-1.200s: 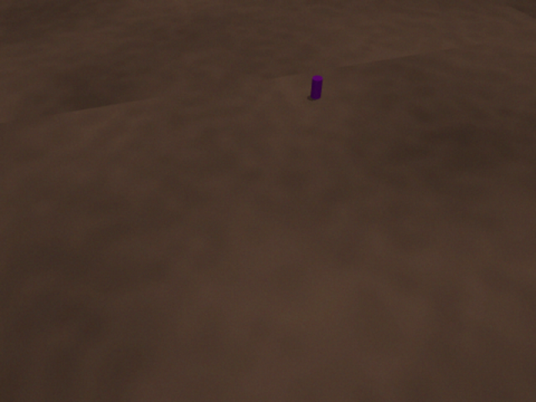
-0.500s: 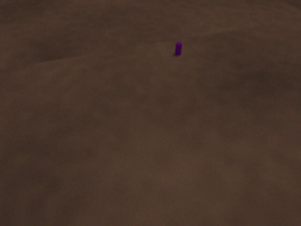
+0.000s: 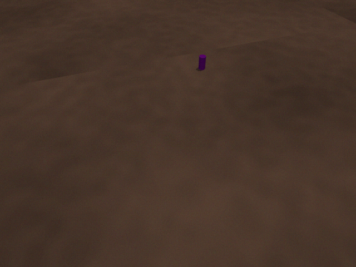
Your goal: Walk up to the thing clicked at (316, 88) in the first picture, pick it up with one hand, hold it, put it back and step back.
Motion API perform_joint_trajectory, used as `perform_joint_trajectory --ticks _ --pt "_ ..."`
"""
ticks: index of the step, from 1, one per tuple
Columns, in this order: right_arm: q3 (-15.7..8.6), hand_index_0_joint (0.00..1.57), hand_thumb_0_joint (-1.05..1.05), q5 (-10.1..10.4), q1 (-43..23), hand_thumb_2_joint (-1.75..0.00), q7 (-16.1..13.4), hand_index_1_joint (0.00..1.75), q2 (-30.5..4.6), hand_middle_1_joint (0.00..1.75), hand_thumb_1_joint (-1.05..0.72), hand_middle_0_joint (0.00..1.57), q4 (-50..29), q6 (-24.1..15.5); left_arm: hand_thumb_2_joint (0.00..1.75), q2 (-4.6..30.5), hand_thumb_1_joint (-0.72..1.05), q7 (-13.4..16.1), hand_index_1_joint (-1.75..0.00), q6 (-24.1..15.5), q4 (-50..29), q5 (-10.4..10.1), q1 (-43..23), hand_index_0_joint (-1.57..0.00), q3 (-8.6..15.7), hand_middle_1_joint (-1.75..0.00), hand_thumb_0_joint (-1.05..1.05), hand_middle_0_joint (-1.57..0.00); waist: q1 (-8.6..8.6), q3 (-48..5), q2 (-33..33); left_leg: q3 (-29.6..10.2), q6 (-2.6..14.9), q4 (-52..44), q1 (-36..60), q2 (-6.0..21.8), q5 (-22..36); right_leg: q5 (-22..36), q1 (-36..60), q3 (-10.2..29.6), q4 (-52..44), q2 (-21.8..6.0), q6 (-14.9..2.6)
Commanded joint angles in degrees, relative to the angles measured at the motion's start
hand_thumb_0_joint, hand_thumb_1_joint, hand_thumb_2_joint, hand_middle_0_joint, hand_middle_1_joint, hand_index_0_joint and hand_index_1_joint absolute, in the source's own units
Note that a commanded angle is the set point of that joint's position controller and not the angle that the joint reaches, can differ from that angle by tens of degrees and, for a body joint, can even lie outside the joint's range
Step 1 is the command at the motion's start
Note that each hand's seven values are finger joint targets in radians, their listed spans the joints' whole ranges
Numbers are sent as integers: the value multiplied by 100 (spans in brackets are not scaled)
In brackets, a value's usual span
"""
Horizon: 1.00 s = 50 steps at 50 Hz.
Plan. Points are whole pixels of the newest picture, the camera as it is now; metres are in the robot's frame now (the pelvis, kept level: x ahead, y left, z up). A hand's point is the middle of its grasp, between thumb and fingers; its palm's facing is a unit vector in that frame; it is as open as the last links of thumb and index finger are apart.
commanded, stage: walk up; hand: left
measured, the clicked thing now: (202, 62) +2.07 -0.22 -0.71
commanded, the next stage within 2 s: none
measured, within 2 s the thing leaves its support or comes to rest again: neither
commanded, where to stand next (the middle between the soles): +1.73 -0.41 m, yaw -13 degrees
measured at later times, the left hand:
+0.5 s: hand (125, 235) +0.23 +0.16 -0.13, palm faces -0.10 -0.92 -0.38, open 7.4 cm
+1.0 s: hand (156, 124) +0.64 +0.11 -0.13, palm faces -0.31 -0.88 -0.36, open 7.4 cm
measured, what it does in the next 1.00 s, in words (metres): walks ahead: right foot, then left foot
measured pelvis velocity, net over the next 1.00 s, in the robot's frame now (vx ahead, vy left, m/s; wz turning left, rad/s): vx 0.46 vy -0.14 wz -0.23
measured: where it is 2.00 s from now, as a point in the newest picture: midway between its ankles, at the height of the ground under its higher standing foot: (220, 150)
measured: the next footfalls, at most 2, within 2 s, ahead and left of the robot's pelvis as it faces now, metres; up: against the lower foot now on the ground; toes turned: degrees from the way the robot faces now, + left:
right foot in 0.26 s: +0.18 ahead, -0.23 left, +0.00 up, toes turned -12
left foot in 0.70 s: +0.48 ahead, +0.00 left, +0.00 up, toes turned -4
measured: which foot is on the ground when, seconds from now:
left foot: down 0.00-0.26, up 0.28-0.68, down 0.70-1.00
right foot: up 0.00-0.24, down 0.26-0.70, up 0.72-1.00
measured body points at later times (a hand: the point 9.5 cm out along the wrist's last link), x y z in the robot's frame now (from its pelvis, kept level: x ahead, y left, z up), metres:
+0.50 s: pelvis +0.17 -0.11 +0.00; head +0.16 -0.13 +0.45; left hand +0.24 +0.21 -0.11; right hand +0.24 -0.45 -0.12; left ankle +0.26 +0.02 -0.69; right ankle +0.14 -0.22 -0.74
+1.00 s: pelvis +0.46 -0.14 -0.01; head +0.48 -0.14 +0.44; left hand +0.65 +0.15 -0.11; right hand +0.42 -0.46 -0.11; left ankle +0.44 +0.00 -0.74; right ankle +0.56 -0.31 -0.71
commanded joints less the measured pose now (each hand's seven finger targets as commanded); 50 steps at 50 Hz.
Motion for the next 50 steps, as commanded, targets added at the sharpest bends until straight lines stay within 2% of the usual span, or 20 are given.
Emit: perform_joint_trajectory --ticks 1,4,8,11,12,13,14,15,17,20,25,31,34,35,36,37,39,42,46,50 --pt "-689 20 0 -23 291 -90 -84 30 -2184 30 -90 20 -612 -325 90 1462 90 -137 -30 -281 -1163 32 -1357 -20 371 -30 0 -20 -509 366 376 -2733 1339 -1793 856 2565 -2688 -170 -3073 758 2197 -787 -48" --pt "-692 20 0 -101 -438 -90 -13 30 -2117 30 -90 20 -923 -361 90 1486 90 -359 -30 -211 -967 -30 -391 -20 445 -30 0 -20 7 67 1072 -1315 983 -1785 422 1944 -2427 -2 -2078 215 1614 -819 113" --pt "-695 20 0 -126 -446 -90 78 30 -2143 30 -90 20 -927 -348 90 1445 90 -435 -30 -198 -1026 -15 -496 -20 501 -30 0 -20 -32 296 1018 -264 740 -1401 -328 1520 -1767 580 -921 -294 626 -643 169" --pt "-651 20 0 -114 -748 -90 77 30 -2049 30 -90 20 -961 -242 90 1503 90 -342 -30 -252 -717 -15 301 -20 553 -30 0 -20 415 266 434 306 604 -332 -1411 1282 -2255 1151 611 -831 242 -352 168" --pt "-561 20 0 -138 -652 -90 82 30 -1856 30 -90 20 -957 -206 90 1714 90 -257 -30 -307 -532 5 956 -20 665 -30 0 -20 739 -26 -334 553 487 1102 -1986 973 -1923 684 1592 -721 166 -187 86" --pt "-372 20 0 -127 -490 -90 104 30 -1326 30 -90 20 -1024 -191 90 2182 90 -116 -30 -377 -353 23 1897 -20 839 -30 0 -20 1194 -325 -2048 915 289 3467 -2921 227 -1776 -1028 2387 348 -728 -514 -142" --pt "-282 20 0 40 -588 -90 124 30 -1227 30 -90 20 -1360 -214 90 2682 90 -60 -30 -431 -551 -34 1932 -20 851 -30 0 -20 1026 -219 -2540 284 2 4526 -3801 -248 -1764 -2967 1880 3883 -2691 -2019 -816" --pt "-409 20 0 3 -797 -90 93 30 -1744 30 -90 20 -1278 -173 90 2831 90 -54 -30 -441 -859 -145 1028 -20 810 -30 0 -20 682 398 -1352 -366 -65 4834 -3580 449 -1190 -3805 816 4545 -3054 -2540 -1170" --pt "-443 20 0 138 -362 -90 182 30 -1944 30 -90 20 -973 -207 90 2399 90 16 -30 -476 -1112 -182 280 -20 703 -30 0 -20 197 272 -529 -476 -25 4514 -3260 772 -246 -2446 829 3122 -2511 -1960 -1036" --pt "-469 20 0 88 137 -90 287 30 -1795 30 -90 20 -838 -136 90 2008 90 44 -30 -560 -1148 -191 219 -20 566 -30 0 -20 -1 352 -763 -397 -50 3691 -2511 820 193 -1489 130 1717 -2413 -1387 -808" --pt "-522 20 0 15 -335 -90 418 30 -1705 30 -90 20 -1222 -67 90 2025 90 41 -30 -650 -1397 -168 334 -20 555 -30 0 -20 91 421 -462 -165 -318 2308 -2558 804 619 -1149 73 1084 -2475 -1285 -972" --pt "-514 20 0 39 -785 -90 408 30 -1474 30 -90 20 -1457 -211 90 2042 90 37 -30 -632 -1411 -153 509 -20 508 -30 0 -20 219 338 -181 178 -174 1069 -1499 650 1144 221 186 583 -1984 -1264 -975" --pt "-662 20 0 -13 672 -90 277 30 -1704 30 -90 20 -1065 -275 90 1831 90 68 -30 -595 -1442 -163 541 -20 414 -30 0 -20 -489 -390 507 564 113 579 611 86 598 2576 -104 -100 482 -769 -657" --pt "-826 20 0 -139 1679 -90 185 30 -2082 30 -90 20 -880 -318 90 1464 90 107 -30 -566 -1477 -199 877 -20 269 -30 0 -20 -882 -979 1416 -533 509 301 1984 756 -499 2145 -1211 -336 2436 -385 -384" --pt "-915 20 0 -148 1880 -90 111 30 -2495 30 -90 20 -1054 -370 90 1069 90 127 -30 -573 -1598 -307 1071 -20 158 -30 0 -20 -837 -1227 2139 -3529 1003 -488 2812 2372 -1379 -565 -2822 -7 3707 524 -123" --pt "-980 20 0 128 1504 -90 118 30 -2656 30 -90 20 -1149 -355 90 1679 90 206 -30 -587 -1534 -252 877 -20 230 -30 0 -20 -747 -1242 1267 -4198 1463 -1025 2231 2674 -1782 -547 -2844 736 4151 224 -291" --pt "-742 20 0 179 804 -90 70 30 -2134 30 -90 20 -1354 -362 90 1771 90 164 -30 -633 -1400 -309 672 -20 233 -30 0 -20 -410 -315 614 -2255 1100 -825 1209 2096 -855 307 -2794 780 3840 -287 -165" --pt "-565 20 0 186 679 -90 53 30 -1809 30 -90 20 -1402 -437 90 1590 90 23 -30 -557 -1281 -262 728 -20 262 -30 0 -20 -216 -13 755 -991 1066 -913 293 1806 789 498 -2245 523 3037 -561 7" --pt "-577 20 0 153 513 -90 85 30 -1997 30 -90 20 -1571 -507 90 1377 90 -183 -30 -487 -1492 -181 110 -20 235 -30 0 -20 -177 343 803 -427 1236 -1183 -161 1872 693 735 -1998 98 1404 -814 140" --pt "-544 20 0 152 385 -90 131 30 -2013 30 -90 20 -1531 -469 90 1396 90 -267 -30 -461 -1421 -185 -183 -20 331 -30 0 -20 -136 217 753 18 854 -1125 -586 1431 -161 2016 -907 -313 401 -524 48"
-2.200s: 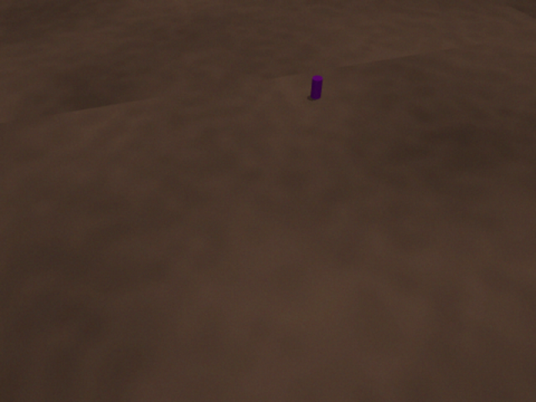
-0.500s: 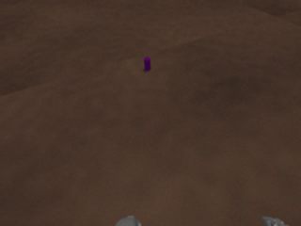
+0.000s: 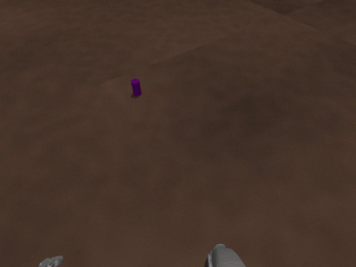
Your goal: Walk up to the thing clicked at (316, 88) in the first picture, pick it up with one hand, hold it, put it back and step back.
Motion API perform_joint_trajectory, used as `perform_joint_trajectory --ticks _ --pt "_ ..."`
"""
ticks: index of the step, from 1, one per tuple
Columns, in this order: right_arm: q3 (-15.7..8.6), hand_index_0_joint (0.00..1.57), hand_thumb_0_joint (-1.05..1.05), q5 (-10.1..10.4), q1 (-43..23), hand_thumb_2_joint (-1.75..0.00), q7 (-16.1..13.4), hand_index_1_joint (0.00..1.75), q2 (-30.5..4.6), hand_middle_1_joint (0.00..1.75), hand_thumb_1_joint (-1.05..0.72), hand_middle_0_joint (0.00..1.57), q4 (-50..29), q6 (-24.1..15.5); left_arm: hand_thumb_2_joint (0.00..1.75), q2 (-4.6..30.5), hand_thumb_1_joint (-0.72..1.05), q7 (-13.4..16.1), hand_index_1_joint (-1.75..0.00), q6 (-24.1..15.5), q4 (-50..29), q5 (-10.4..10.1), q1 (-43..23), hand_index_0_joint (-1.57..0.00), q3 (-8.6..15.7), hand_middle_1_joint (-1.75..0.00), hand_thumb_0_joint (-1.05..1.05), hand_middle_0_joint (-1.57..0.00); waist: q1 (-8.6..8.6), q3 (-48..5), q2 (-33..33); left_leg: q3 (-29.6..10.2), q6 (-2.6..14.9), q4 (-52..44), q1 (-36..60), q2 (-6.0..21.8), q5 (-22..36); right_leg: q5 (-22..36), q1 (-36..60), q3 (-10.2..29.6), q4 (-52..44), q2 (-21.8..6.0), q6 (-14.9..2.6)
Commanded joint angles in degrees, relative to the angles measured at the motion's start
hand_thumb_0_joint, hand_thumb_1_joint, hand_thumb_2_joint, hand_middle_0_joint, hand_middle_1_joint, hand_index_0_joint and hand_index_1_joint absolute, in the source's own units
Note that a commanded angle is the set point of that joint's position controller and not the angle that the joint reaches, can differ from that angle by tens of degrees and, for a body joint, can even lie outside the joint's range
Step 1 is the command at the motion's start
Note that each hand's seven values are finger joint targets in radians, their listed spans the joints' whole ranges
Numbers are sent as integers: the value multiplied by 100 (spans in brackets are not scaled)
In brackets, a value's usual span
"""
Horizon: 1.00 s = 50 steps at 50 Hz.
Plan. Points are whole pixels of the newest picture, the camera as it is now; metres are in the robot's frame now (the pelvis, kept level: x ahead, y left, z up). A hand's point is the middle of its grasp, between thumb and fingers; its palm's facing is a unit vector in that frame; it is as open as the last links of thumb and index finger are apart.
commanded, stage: walk up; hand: left
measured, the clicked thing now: (136, 87) +1.58 +0.29 -0.71
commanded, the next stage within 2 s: none
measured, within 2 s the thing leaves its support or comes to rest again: neither
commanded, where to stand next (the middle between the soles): +1.29 +0.02 m, yaw +0 degrees
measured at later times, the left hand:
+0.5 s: hand (86, 210) +0.31 +0.27 -0.14, palm faces +0.01 -0.93 -0.37, open 7.4 cm
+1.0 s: hand (108, 118) +0.66 +0.25 -0.13, palm faces -0.08 -0.92 -0.40, open 7.4 cm
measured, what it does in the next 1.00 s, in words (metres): walks ahead: right foot, then left foot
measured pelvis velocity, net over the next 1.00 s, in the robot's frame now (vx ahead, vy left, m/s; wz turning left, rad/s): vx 0.55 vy -0.02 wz -0.01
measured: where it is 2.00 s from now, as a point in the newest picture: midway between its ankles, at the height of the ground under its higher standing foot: (175, 148)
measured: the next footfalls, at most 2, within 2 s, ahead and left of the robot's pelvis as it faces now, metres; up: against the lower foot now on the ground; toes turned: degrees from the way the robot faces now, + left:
right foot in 0.12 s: +0.26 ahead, -0.16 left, +0.00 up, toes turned -5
left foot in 0.54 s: +0.48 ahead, +0.12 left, +0.00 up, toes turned +7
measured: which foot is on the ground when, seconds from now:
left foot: down 0.00-0.14, up 0.16-0.52, down 0.54-1.00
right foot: up 0.00-0.10, down 0.12-0.56, up 0.58-0.96, down 0.98-1.00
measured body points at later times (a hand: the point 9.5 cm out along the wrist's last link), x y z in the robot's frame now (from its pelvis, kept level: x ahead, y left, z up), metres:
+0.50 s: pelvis +0.29 -0.02 -0.01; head +0.31 -0.01 +0.44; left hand +0.31 +0.32 -0.12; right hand +0.41 -0.34 -0.11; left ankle +0.43 +0.12 -0.72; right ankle +0.22 -0.15 -0.74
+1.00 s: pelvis +0.55 -0.02 -0.02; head +0.57 -0.04 +0.43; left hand +0.67 +0.30 -0.11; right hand +0.56 -0.35 -0.14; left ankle +0.44 +0.12 -0.74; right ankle +0.67 -0.14 -0.74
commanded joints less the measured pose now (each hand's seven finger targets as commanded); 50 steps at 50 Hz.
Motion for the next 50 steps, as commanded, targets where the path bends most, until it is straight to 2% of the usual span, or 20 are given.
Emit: perform_joint_trajectory --ticks 1,3,5,6,7,8,10,13,23,26,27,28,29,31,34,38,45,48,49,50 --pt "-471 20 0 14 -598 -90 -70 30 -1687 30 -90 20 -543 -143 90 900 90 -16 -30 -74 -339 -8 -250 -20 368 -30 0 -20 252 -52 864 -712 1021 -1100 -975 1256 -92 932 1161 -331 -615 49 -64" --pt "-471 20 0 0 -487 -90 -93 30 -1640 30 -90 20 -461 -85 90 897 90 -3 -30 -90 -300 -4 -325 -20 382 -30 0 -20 288 -81 627 -517 954 -570 -957 1155 171 687 1560 -500 -839 171 -129" --pt "-353 20 0 -49 -309 -90 -119 30 -1399 30 -90 20 -449 -56 90 1185 90 108 -30 -153 -35 8 635 -20 534 -30 0 -20 822 -688 -141 -168 694 1569 -1227 729 1597 13 3179 -490 -1108 417 -329" --pt "-216 20 0 -45 122 -90 -115 30 -976 30 -90 20 -462 -52 90 1628 90 213 -30 -192 103 44 1388 -20 714 -30 0 -20 1083 -1192 -1343 -65 488 3333 -2158 219 715 -1374 4242 659 -1516 -226 -445" --pt "-201 20 0 77 200 -90 -130 30 -1003 30 -90 20 -571 -51 90 2192 90 274 -30 -227 -10 -28 1548 -20 771 -30 0 -20 1029 -1306 -1939 -333 234 4600 -3515 -422 -1133 -1694 4794 3862 -2727 -1847 -1198" --pt "-293 20 0 27 -320 -90 -194 30 -1492 30 -90 20 -450 4 90 2105 90 308 -30 -212 -110 -113 1211 -20 720 -30 0 -20 1034 -954 -869 -1018 235 5031 -3625 44 -1149 -1912 4091 4082 -2891 -2018 -1541" --pt "-277 20 0 153 -341 -90 -169 30 -1414 30 -90 20 -304 7 90 1654 90 387 -30 -233 -262 -142 562 -20 596 -30 0 -20 674 -562 -413 -1303 319 4731 -3434 297 -197 -676 3419 2310 -2644 -1363 -1326" --pt "-272 20 0 44 53 -90 -65 30 -1224 30 -90 20 -91 105 90 1289 90 395 -30 -291 -336 -94 247 -20 464 -30 0 -20 283 -262 -647 -1198 167 3742 -2752 458 118 140 2312 960 -2756 -857 -1141" --pt "-401 20 0 -40 -955 -90 200 30 -1025 30 -90 20 -386 62 90 1473 90 348 -30 -340 -447 6 329 -20 506 -30 0 -20 371 -151 -289 -583 139 1001 -1588 321 1271 -437 1887 190 -2639 -879 -1035" --pt "-546 20 0 -97 120 -90 96 30 -1336 30 -90 20 -55 33 90 1268 90 379 -30 -281 -453 21 354 -20 398 -30 0 -20 -248 -607 485 -405 392 786 206 -49 658 1012 1401 -257 -643 -493 -745" --pt "-682 20 0 -189 947 -90 7 30 -1691 30 -90 20 116 0 90 916 90 403 -30 -247 -468 -4 589 -20 251 -30 0 -20 -602 -1063 1487 -1437 754 312 1202 566 -304 698 583 -572 1266 -43 -500" --pt "-752 20 0 -179 966 -90 -69 30 -2147 30 -90 20 -83 -46 90 556 90 416 -30 -232 -560 -115 837 -20 171 -30 0 -20 -469 -1109 2321 -4356 1253 -646 1832 2033 -1096 -1784 -960 -299 2612 884 -212" --pt "-795 20 0 87 683 -90 -80 30 -2249 30 -90 20 -187 -22 90 1193 90 511 -30 -209 -470 -57 586 -20 271 -30 0 -20 -452 -1080 1306 -4837 1632 -988 1334 2319 -1407 -1797 -979 389 2951 531 -339" --pt "-568 20 0 112 1 -90 -150 30 -1735 30 -90 20 -339 -28 90 1201 90 469 -30 -222 -241 -112 708 -20 215 -30 0 -20 -44 -441 706 -3050 1181 -849 471 1740 -286 -883 -700 675 2664 159 -274" --pt "-409 20 0 88 -269 -90 -161 30 -1441 30 -90 20 -405 -78 90 1089 90 359 -30 -139 -29 -89 916 -20 249 -30 0 -20 191 -192 1004 -1859 1188 -940 -393 1413 894 -720 -62 352 1858 -102 -103" --pt "-425 20 0 35 -239 -90 -141 30 -1527 30 -90 20 -495 -129 90 955 90 215 -30 -72 -225 -10 374 -20 246 -30 0 -20 98 65 1020 -1496 1426 -1197 -413 1369 632 -435 -214 8 652 -213 43" --pt "-427 20 0 47 -214 -90 -118 30 -1537 30 -90 20 -522 -63 90 799 90 126 -30 -91 -284 1 -283 -20 340 -30 0 -20 96 76 880 -1028 1089 -857 -632 1108 657 578 851 -335 -788 72 -87" --pt "-390 20 0 36 -318 -90 -179 30 -1470 30 -90 20 -573 -5 90 916 90 205 -30 -151 -61 6 372 -20 420 -30 0 -20 548 -277 442 -839 876 426 -909 996 1345 329 2233 -437 -1054 296 -201" --pt "-284 20 0 22 -94 -90 -179 30 -1184 30 -90 20 -573 0 90 1132 90 281 -30 -212 94 24 945 -20 516 -30 0 -20 761 -725 -266 -463 699 1792 -1249 560 1506 -142 3249 -299 -1391 309 -329" --pt "-148 20 0 35 154 -90 -169 30 -817 30 -90 20 -672 -12 90 1655 90 369 -30 -260 126 72 1593 -20 694 -30 0 -20 997 -1205 -1524 -215 441 3608 -2271 -6 275 -980 4170 1503 -1870 -964 -625"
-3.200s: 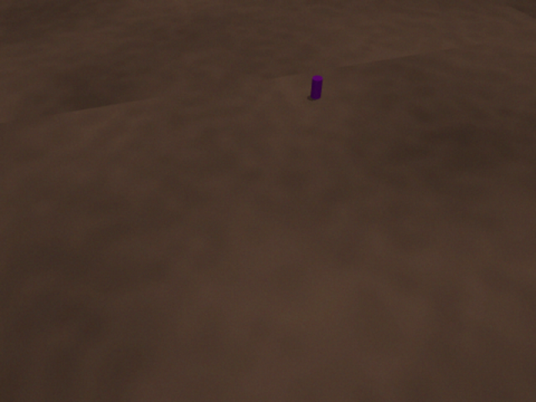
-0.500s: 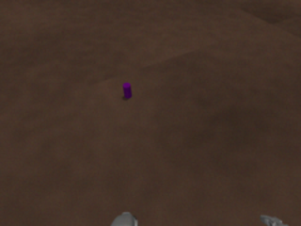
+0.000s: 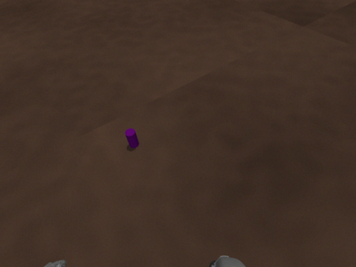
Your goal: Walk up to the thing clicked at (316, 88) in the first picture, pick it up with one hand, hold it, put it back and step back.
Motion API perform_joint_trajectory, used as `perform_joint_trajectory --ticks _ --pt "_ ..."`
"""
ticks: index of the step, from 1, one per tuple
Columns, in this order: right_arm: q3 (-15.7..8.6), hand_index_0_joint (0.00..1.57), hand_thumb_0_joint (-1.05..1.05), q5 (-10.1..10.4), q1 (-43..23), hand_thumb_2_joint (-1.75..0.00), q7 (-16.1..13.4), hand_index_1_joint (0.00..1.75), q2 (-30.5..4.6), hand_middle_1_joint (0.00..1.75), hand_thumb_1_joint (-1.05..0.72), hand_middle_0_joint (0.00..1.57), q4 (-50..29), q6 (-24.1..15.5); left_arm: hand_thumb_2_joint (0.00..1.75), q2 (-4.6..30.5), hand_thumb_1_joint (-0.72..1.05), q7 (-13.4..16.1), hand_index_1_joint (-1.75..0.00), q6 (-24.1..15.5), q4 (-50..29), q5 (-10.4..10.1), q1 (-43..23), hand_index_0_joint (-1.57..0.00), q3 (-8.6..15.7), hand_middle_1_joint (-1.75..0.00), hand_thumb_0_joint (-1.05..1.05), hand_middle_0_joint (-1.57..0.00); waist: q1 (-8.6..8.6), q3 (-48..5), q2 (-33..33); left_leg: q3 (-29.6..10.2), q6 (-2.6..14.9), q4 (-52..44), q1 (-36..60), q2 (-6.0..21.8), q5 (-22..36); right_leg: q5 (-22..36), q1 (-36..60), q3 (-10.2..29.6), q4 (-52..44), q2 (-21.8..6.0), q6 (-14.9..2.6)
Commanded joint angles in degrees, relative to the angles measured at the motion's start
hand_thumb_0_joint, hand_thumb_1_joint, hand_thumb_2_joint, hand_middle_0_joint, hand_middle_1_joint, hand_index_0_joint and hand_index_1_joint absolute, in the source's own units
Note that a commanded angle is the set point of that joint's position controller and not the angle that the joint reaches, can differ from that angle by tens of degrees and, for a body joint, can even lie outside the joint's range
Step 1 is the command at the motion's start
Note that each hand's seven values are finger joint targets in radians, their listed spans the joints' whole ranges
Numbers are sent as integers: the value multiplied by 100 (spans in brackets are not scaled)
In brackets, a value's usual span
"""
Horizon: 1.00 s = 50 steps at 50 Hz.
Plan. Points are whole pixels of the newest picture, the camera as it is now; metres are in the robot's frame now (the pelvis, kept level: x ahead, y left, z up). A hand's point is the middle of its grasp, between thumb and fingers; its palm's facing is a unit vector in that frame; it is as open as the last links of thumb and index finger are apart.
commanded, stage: walk up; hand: left
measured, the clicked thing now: (132, 138) +1.03 +0.33 -0.69
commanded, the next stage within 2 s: none
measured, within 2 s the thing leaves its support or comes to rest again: neither
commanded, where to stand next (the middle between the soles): +0.74 +0.06 m, yaw +1 degrees
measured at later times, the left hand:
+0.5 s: hand (68, 245) +0.22 +0.31 -0.15, palm faces +0.03 -0.93 -0.37, open 7.4 cm
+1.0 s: hand (93, 160) +0.47 +0.28 -0.11, palm faces +0.01 -0.91 -0.42, open 7.4 cm
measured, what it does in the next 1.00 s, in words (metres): walks ahead: left foot, then right foot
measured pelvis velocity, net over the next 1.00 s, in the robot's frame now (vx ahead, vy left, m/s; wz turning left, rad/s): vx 0.40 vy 0.01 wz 0.02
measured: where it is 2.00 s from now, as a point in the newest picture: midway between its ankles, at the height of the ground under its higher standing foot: (174, 181)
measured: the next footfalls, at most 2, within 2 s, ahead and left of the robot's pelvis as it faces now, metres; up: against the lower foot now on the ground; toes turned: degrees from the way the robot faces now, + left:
left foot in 0.44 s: +0.34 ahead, +0.15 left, +0.00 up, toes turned +8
right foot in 0.86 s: +0.51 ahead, -0.11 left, +0.00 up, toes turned -3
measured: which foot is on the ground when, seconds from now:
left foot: down 0.00-0.02, up 0.04-0.42, down 0.44-0.88, up 0.90-1.00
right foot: down 0.00-0.46, up 0.48-0.84, down 0.86-1.00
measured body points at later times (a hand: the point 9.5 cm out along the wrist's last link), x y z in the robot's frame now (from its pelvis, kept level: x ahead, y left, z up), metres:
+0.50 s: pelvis +0.22 +0.03 +0.00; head +0.24 +0.05 +0.45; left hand +0.22 +0.36 -0.12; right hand +0.34 -0.29 -0.09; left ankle +0.30 +0.15 -0.72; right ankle +0.13 -0.11 -0.69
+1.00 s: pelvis +0.40 +0.01 +0.01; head +0.40 -0.03 +0.46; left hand +0.46 +0.33 -0.08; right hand +0.46 -0.31 -0.13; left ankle +0.37 +0.14 -0.66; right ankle +0.47 -0.10 -0.72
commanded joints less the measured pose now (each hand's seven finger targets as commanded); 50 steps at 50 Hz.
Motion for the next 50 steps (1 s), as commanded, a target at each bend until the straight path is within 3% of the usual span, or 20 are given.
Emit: perform_joint_trajectory --ticks 1,2,3,7,12,17,21,22,23,24,26,29,33,38,41,42,44,45,46,50 --pt "-239 20 0 48 -175 -90 -130 30 -1071 30 -90 20 -735 -165 90 2203 90 296 -30 -213 -114 -61 1635 -20 654 -30 0 -20 977 -1141 -1874 -327 391 3562 -3725 -503 -335 -1732 3848 4090 -1816 -2178 -1249" --pt "-296 20 0 4 -486 -90 -184 30 -1333 30 -90 20 -600 -113 90 2042 90 321 -30 -202 -283 -112 1334 -20 578 -30 0 -20 903 -788 -921 -959 369 3976 -3719 -125 -245 -1705 3160 3956 -1802 -2236 -1451" --pt "-294 20 0 68 -427 -90 -180 30 -1247 30 -90 20 -464 -90 90 1826 90 341 -30 -207 -357 -158 979 -20 511 -30 0 -20 702 -494 -592 -1276 365 3949 -3503 27 269 -1233 2625 2998 -1752 -1898 -1254" --pt "-283 20 0 1 28 -90 -51 30 -1072 30 -90 20 -162 20 90 1366 90 357 -30 -252 -565 -105 436 -20 356 -30 0 -20 236 -260 -1009 -967 212 2914 -2874 168 1002 -240 1590 1154 -1860 -1081 -1001" --pt "-323 20 0 -109 -684 -90 114 30 -954 30 -90 20 -380 73 90 1520 90 338 -30 -296 -741 0 444 -20 434 -30 0 -20 369 50 -902 -731 18 1418 -2940 386 1435 -1485 1254 811 -2177 -1212 -1176" --pt "-361 20 0 -101 -1134 -90 194 30 -914 30 -90 20 -491 -24 90 1538 90 305 -30 -262 -721 -30 592 -20 426 -30 0 -20 457 44 -667 -421 139 360 -2208 270 1984 -1232 1254 512 -1808 -1089 -980" --pt "-440 20 0 -117 -394 -90 118 30 -1094 30 -90 20 -287 -100 90 1452 90 336 -30 -194 -748 -25 578 -20 320 -30 0 -20 -63 -349 -94 -148 372 -137 -602 -108 1608 505 964 130 -158 -864 -732" --pt "-564 20 0 -184 378 -90 34 30 -1404 30 -90 20 -80 -144 90 1142 90 357 -30 -173 -761 -31 775 -20 199 -30 0 -20 -396 -830 777 -807 659 -462 426 184 958 678 416 -199 1580 -432 -496" --pt "-705 20 0 -227 658 -90 -45 30 -1978 30 -90 20 -233 -182 90 653 90 344 -30 -155 -908 -125 988 -20 75 -30 0 -20 -407 -1065 2083 -3429 1216 -1051 1430 1694 695 -1633 -1205 -211 3176 417 -107" --pt "-731 20 0 7 548 -90 -64 30 -2090 30 -90 20 -321 -171 90 1201 90 448 -30 -114 -758 -121 861 -20 203 -30 0 -20 -409 -1101 1252 -4466 1757 -1551 1153 2251 689 -2534 -1488 380 3634 423 -192" --pt "-554 20 0 74 -64 -90 -132 30 -1623 30 -90 20 -471 -144 90 1322 90 436 -30 -93 -602 -141 822 -20 154 -30 0 -20 -87 -393 395 -2810 1414 -1404 160 1727 1505 -1779 -1258 909 3586 73 -189" --pt "-393 20 0 53 -327 -90 -165 30 -1300 30 -90 20 -531 -191 90 1190 90 358 -30 -54 -393 -130 1137 -20 172 -30 0 -20 167 -262 717 -1546 1307 -1304 -451 1347 2832 -1428 -695 685 2771 -195 -44" --pt "-426 20 0 -22 -330 -90 -150 30 -1401 30 -90 20 -675 -205 90 1045 90 224 -30 -27 -573 -49 629 -20 173 -30 0 -20 34 -55 818 -1199 1558 -1464 -531 1343 2688 -1273 -710 290 1527 -285 118" --pt "-415 20 0 -8 -574 -90 -98 30 -1429 30 -90 20 -811 -151 90 940 90 159 -30 -54 -523 -24 469 -20 258 -30 0 -20 147 -115 798 -874 1242 -1208 -1177 1061 1823 -345 391 -65 429 -7 30" --pt "-349 20 0 10 -749 -90 -91 30 -1314 30 -90 20 -896 -72 90 1066 90 196 -30 -101 -328 4 917 -20 356 -30 0 -20 519 -173 291 -731 1013 -432 -1944 890 852 -242 1702 -172 12 212 -27" --pt "-249 20 0 -11 -556 -90 -90 30 -1065 30 -90 20 -907 -63 90 1301 90 253 -30 -152 -243 16 1294 -20 458 -30 0 -20 691 -426 -354 -526 862 588 -2337 630 994 -790 2572 73 -249 206 -132" --pt "-161 20 0 22 -422 -90 -103 30 -892 30 -90 20 -979 -43 90 2166 90 369 -30 -242 -297 4 1908 -20 633 -30 0 -20 903 -591 -1770 -313 360 3314 -3854 -547 -382 -2639 3079 4257 -2152 -2078 -1142" --pt "-285 20 0 -38 -612 -90 -166 30 -1289 30 -90 20 -841 34 90 2039 90 372 -30 -214 -415 -63 1526 -20 559 -30 0 -20 761 -264 -955 -902 318 3664 -3752 -84 -364 -2821 2365 4279 -2060 -2218 -1406" --pt "-287 20 0 39 -468 -90 -168 30 -1296 30 -90 20 -679 64 90 1835 90 389 -30 -207 -520 -115 1130 -20 525 -30 0 -20 603 -37 -620 -1176 322 3645 -3701 66 108 -2672 2065 3455 -2058 -1896 -1255" --pt "-317 20 0 -19 15 -90 -23 30 -1140 30 -90 20 -319 124 90 1451 90 387 -30 -215 -693 -40 602 -20 397 -30 0 -20 228 60 -1003 -867 203 2565 -2885 236 798 -2110 1078 1552 -2064 -1064 -1019"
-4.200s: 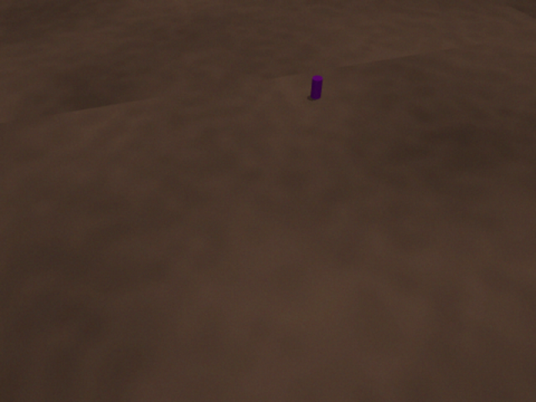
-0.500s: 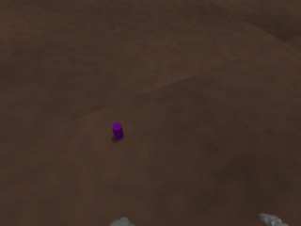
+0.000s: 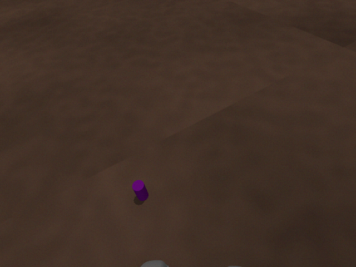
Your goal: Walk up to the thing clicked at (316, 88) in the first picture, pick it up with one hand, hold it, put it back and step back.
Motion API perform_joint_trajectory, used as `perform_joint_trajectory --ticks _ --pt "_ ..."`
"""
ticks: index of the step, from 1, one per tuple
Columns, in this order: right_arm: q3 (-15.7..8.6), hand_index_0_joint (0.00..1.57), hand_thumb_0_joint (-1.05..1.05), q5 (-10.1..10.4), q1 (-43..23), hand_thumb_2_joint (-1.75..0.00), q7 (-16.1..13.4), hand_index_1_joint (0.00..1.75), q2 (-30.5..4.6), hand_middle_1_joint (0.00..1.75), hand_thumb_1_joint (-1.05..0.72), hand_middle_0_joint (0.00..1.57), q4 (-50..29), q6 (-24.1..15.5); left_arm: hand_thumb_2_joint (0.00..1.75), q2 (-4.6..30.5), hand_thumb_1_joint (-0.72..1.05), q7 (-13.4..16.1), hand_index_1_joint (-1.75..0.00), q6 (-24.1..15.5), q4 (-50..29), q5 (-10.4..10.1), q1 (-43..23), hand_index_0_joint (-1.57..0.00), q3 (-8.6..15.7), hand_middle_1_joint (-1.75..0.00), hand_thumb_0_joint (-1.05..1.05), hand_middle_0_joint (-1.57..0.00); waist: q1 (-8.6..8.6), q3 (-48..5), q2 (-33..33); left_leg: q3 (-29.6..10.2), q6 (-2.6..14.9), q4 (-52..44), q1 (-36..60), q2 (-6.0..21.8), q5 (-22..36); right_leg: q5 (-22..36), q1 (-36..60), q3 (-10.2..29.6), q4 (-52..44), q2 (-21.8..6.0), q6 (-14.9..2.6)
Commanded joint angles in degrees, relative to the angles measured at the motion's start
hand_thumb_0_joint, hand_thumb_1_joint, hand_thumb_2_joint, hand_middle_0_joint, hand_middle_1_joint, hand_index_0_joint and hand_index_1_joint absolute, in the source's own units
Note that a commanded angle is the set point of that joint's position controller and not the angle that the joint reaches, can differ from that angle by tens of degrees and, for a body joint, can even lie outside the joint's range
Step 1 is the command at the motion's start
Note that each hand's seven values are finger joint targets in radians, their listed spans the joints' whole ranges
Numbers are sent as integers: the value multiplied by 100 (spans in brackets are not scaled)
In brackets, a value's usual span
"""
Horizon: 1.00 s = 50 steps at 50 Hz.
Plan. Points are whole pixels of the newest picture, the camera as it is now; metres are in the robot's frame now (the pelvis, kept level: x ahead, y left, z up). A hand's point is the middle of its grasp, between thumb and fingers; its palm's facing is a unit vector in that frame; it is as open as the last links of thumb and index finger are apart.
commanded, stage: walk up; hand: left
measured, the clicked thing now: (140, 190) +0.64 +0.31 -0.69
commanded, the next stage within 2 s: none
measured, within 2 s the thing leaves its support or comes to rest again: neither
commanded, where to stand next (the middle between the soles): +0.35 +0.04 m, yaw -1 degrees
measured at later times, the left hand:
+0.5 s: hand (74, 241) +0.22 +0.32 -0.14, palm faces -0.08 -0.94 -0.34, open 7.4 cm
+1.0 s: hand (90, 199) +0.35 +0.32 -0.15, palm faces -0.03 -0.92 -0.39, open 7.4 cm
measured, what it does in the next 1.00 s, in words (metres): walks ahead: left foot, then right foot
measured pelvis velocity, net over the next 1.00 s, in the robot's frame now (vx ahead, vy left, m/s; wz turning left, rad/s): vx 0.26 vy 0.05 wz -0.02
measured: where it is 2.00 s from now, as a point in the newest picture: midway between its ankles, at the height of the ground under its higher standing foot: (188, 253)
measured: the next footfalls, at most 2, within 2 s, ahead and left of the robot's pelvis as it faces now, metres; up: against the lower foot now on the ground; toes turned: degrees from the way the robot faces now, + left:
left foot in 0.26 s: +0.22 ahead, +0.17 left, +0.00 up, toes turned +5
right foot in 0.66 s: +0.34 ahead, -0.09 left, +0.00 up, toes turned -1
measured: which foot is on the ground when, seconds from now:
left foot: up 0.00-0.24, down 0.26-0.68, up 0.70-0.92, down 0.94-1.00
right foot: down 0.00-0.28, up 0.30-0.64, down 0.66-1.00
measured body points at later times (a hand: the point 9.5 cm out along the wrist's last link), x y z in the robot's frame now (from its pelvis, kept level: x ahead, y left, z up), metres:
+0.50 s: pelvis +0.16 +0.05 +0.01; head +0.17 +0.07 +0.45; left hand +0.22 +0.37 -0.12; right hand +0.19 -0.28 -0.09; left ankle +0.18 +0.17 -0.73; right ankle +0.22 -0.09 -0.68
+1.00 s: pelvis +0.26 +0.05 -0.01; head +0.28 +0.04 +0.44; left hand +0.35 +0.36 -0.13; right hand +0.33 -0.27 -0.14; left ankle +0.32 +0.17 -0.73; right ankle +0.30 -0.09 -0.73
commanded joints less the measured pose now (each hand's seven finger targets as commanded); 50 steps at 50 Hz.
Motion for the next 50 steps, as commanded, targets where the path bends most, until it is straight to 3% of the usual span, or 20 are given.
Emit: perform_joint_trajectory --ticks 1,8,12,13,14,15,17,20,25,31,32,33,34,35,39,45,47,48,49,50 --pt "-384 20 0 -77 367 -90 74 30 -1042 30 -90 20 -291 -123 90 1690 90 145 -30 -77 -389 14 199 -20 502 -30 0 -20 -5 -46 -1354 -101 -115 -747 -764 339 467 -1509 278 1456 -2134 -1225 -977" --pt "-439 20 0 -157 -195 -90 192 30 -958 30 -90 20 -467 -200 90 1872 90 111 -30 -52 -486 26 225 -20 547 -30 0 -20 97 -141 -1260 170 -216 -2311 -17 353 1015 -1924 -10 1160 -1862 -1320 -956" --pt "-543 20 0 -166 632 -90 100 30 -1083 30 -90 20 -178 -287 90 1679 90 102 -30 51 -522 67 -93 -20 432 -30 0 -20 -483 -292 -623 484 -66 -2836 1647 -3 747 -2250 -969 750 -648 -994 -683" --pt "-609 20 0 -176 1082 -90 25 30 -1313 30 -90 20 -43 -328 90 1367 90 102 -30 84 -523 95 110 -20 328 -30 0 -20 -644 -460 271 47 72 -3345 2225 133 -222 -1925 -1339 397 678 -636 -516" --pt "-691 20 0 -237 1300 -90 -52 30 -1765 30 -90 20 -126 -386 90 812 90 89 -30 86 -547 11 350 -20 165 -30 0 -20 -646 -470 1680 -2561 569 -4523 2551 1517 -1609 -1736 -2279 -70 2693 128 -53" --pt "-716 20 0 -124 1052 -90 -55 30 -2031 30 -90 20 -335 -403 90 1298 90 179 -30 125 -446 -2 233 -20 285 -30 0 -20 -596 -151 1013 -4081 1246 -5168 2015 2320 -2048 -1964 -2699 477 3253 242 -107" --pt "-593 20 0 -28 500 -90 -91 30 -1693 30 -90 20 -435 -409 90 1606 90 189 -30 112 -278 -30 254 -20 305 -30 0 -20 -273 170 46 -2856 1248 -4831 1626 1957 -852 -1243 -2445 1001 3296 -187 -89" --pt "-469 20 0 -43 324 -90 -138 30 -1443 30 -90 20 -455 -450 90 1492 90 117 -30 123 -19 -43 560 -20 337 -30 0 -20 -98 -18 490 -1292 1047 -4519 1215 1442 863 -824 -1614 721 2457 -438 41" --pt "-507 20 0 -86 388 -90 -107 30 -1532 30 -90 20 -590 -426 90 1299 90 -30 -30 167 -237 38 41 -20 338 -30 0 -20 -280 -69 574 -874 1225 -4574 1218 1405 723 -499 -1237 347 1189 -407 161" --pt "-302 20 0 -8 133 -90 -139 30 -1094 30 -90 20 -700 -248 90 1180 90 139 -30 27 36 36 444 -20 371 -30 0 -20 123 -483 -120 -28 651 -2798 456 872 2255 510 982 -27 -379 190 43" --pt "-185 20 0 35 338 -90 -160 30 -812 30 -90 20 -705 -244 90 1429 90 202 -30 -21 79 54 736 -20 448 -30 0 -20 294 -770 -833 221 441 -1764 187 558 1960 398 1639 451 -745 -80 -100" --pt "-44 20 0 54 493 -90 -166 30 -434 30 -90 20 -820 -244 90 1919 90 267 -30 -62 8 73 961 -20 569 -30 0 -20 322 -1097 -2098 507 120 -405 -641 37 262 284 2151 2537 -1240 -1559 -507" --pt "-188 20 0 11 351 -90 -234 30 -905 30 -90 20 -720 -136 90 2187 90 260 -30 -15 -67 -2 786 -20 570 -30 0 -20 316 -817 -1700 172 66 17 -1167 -202 -1011 -91 1823 3779 -1605 -2243 -1294" --pt "-281 20 0 -40 223 -90 -291 30 -1144 30 -90 20 -609 -78 90 2078 90 268 -30 22 -159 -48 611 -20 542 -30 0 -20 266 -499 -1208 -186 34 326 -1223 42 -1114 59 1447 3646 -1463 -2258 -1527" --pt "-243 20 0 -9 528 -90 -249 30 -950 30 -90 20 -224 -64 90 1691 90 324 -30 94 -279 18 11 -20 371 -30 0 -20 -61 -396 -1429 -59 -40 -614 -561 218 -348 789 490 1671 -1118 -1323 -1089" --pt "-219 20 0 -14 264 -90 -275 30 -719 30 -90 20 111 -50 90 1530 90 343 -30 251 -250 -13 -561 -20 233 -30 0 -20 -223 -730 -1405 321 -92 -2563 1100 -54 1027 1068 -504 1052 -248 -1075 -805" --pt "-288 20 0 -116 145 -90 -332 30 -1027 30 -90 20 136 -111 90 1178 90 336 -30 330 -247 -92 -660 -20 97 -30 0 -20 -289 -662 -654 -446 80 -3261 1321 399 1447 284 -1000 927 223 -816 -342" --pt "-304 20 0 -136 -307 -90 -336 30 -1333 30 -90 20 -14 -150 90 926 90 328 -30 383 -202 -159 -488 -20 43 -30 0 -20 -21 -570 145 -1709 359 -3902 875 1193 1006 -704 -941 601 578 -248 -15" --pt "-304 20 0 -45 -730 -90 -309 30 -1567 30 -90 20 -65 -139 90 1162 90 371 -30 451 48 -169 -340 -20 104 -30 0 -20 26 -477 526 -2144 855 -4228 30 1648 241 -1752 -223 331 990 33 33" --pt "-255 20 0 -44 -1025 -90 -286 30 -1413 30 -90 20 -49 -103 90 1257 90 368 -30 463 258 -130 -235 -20 142 -30 0 -20 149 -333 308 -1920 868 -4185 -435 1487 -166 -1594 314 455 993 -75 27"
